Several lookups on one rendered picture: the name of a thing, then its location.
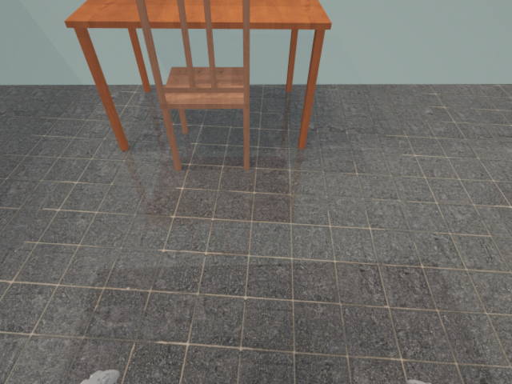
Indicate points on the table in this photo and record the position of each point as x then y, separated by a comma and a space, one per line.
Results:
225, 14

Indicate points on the chair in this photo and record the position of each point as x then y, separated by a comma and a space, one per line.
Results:
201, 87

